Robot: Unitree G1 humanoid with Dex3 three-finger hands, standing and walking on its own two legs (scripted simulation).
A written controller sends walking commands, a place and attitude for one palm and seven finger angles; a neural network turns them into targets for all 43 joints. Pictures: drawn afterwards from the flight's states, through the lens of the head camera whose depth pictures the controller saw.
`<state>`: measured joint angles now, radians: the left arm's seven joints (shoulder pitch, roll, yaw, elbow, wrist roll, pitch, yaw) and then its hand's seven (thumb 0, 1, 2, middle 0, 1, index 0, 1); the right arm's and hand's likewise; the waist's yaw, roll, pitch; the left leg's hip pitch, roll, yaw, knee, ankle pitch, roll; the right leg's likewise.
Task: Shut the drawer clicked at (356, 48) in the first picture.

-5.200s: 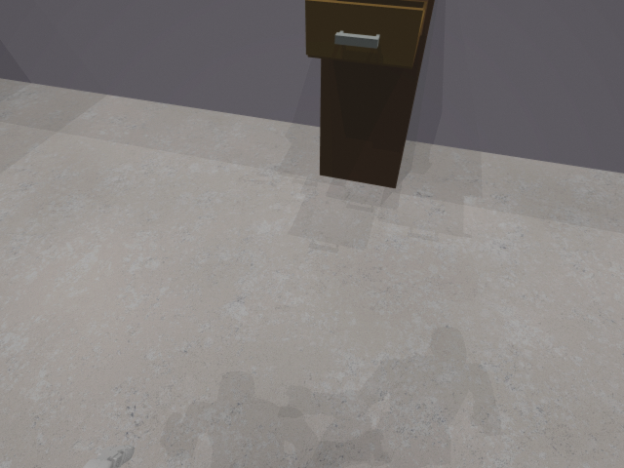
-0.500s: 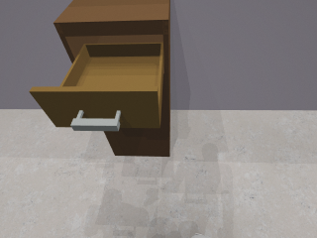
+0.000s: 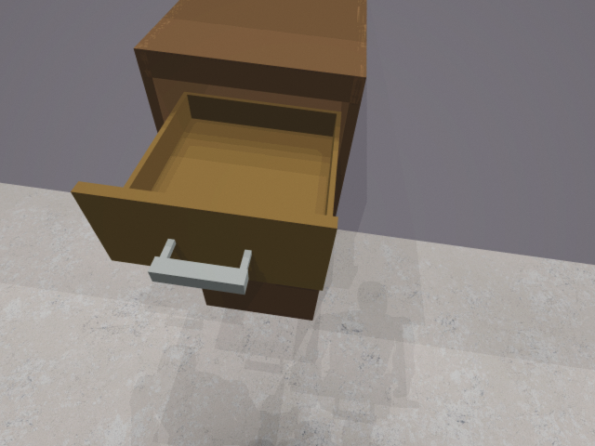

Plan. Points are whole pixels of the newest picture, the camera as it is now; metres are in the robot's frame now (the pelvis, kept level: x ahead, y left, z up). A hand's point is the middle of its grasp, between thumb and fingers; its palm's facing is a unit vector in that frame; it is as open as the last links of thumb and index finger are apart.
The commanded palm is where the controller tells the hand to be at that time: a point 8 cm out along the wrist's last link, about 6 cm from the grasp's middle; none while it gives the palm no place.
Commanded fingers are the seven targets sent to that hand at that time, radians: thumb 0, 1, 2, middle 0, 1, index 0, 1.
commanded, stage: come to a stop and stand still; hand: left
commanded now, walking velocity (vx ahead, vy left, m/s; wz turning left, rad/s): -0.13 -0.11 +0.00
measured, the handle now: (204, 262) +0.33 +0.17 +0.04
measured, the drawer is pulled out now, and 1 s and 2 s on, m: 0.29 0.29 0.29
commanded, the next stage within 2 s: look again from close up in 1.64 s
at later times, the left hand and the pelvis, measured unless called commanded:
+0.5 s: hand out of the picture -0.04 +0.11 -0.17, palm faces +0.03 -0.97 -0.23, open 7.3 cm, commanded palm none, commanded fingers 0.00 0.90 0.90 -0.20 -0.30 -0.20 -0.30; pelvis -0.06 -0.06 +0.00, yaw +1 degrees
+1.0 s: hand out of the picture -0.11 +0.11 -0.17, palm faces +0.06 -0.99 -0.15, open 7.4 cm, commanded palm none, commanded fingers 0.00 0.90 0.90 -0.20 -0.30 -0.20 -0.30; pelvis -0.09 -0.05 +0.01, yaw +0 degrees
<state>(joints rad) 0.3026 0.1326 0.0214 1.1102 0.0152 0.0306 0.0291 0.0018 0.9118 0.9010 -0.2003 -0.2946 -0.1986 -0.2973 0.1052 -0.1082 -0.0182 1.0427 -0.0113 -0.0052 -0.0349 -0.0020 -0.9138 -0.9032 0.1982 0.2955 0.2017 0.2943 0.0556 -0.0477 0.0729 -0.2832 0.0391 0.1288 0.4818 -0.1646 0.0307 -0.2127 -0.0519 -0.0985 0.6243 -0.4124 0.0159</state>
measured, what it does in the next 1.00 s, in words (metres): walks backwards: right foot, then left foot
